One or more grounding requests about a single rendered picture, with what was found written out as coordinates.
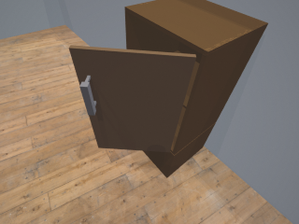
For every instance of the cupboard door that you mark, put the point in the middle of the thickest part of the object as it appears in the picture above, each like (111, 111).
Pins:
(139, 94)

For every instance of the handle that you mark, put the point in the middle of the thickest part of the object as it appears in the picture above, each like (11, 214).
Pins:
(87, 95)

